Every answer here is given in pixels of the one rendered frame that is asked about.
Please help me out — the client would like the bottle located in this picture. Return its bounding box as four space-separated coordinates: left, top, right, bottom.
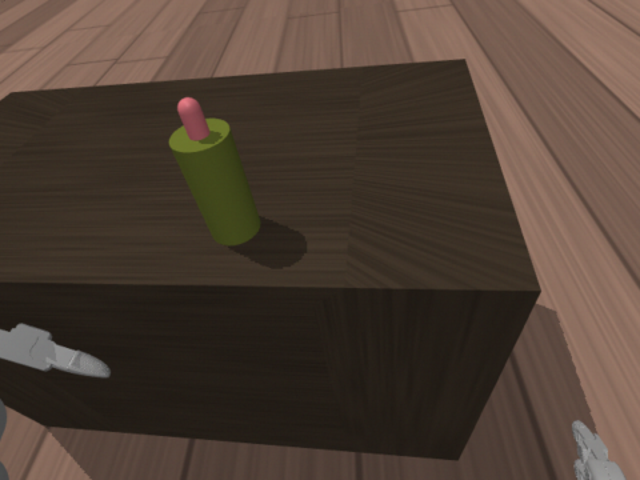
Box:
169 97 261 246

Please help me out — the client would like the left robot hand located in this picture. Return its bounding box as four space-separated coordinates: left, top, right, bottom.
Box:
0 323 111 378

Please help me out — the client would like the right robot hand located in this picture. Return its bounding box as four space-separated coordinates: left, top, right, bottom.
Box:
572 420 627 480

